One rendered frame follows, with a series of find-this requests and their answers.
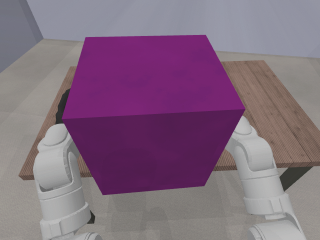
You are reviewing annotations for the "robot left forearm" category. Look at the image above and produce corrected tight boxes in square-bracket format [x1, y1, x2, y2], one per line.
[33, 123, 91, 240]

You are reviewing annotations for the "left robot hand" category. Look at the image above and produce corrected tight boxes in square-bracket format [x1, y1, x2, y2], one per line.
[55, 89, 70, 125]

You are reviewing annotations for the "table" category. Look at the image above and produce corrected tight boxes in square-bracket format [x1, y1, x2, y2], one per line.
[18, 60, 320, 224]

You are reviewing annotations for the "carton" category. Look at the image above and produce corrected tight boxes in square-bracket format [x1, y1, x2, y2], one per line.
[62, 35, 246, 195]

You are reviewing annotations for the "robot right forearm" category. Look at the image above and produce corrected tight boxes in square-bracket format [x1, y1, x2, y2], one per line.
[225, 116, 307, 240]

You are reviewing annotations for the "right robot upper arm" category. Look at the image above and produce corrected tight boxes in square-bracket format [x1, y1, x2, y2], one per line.
[247, 220, 305, 240]

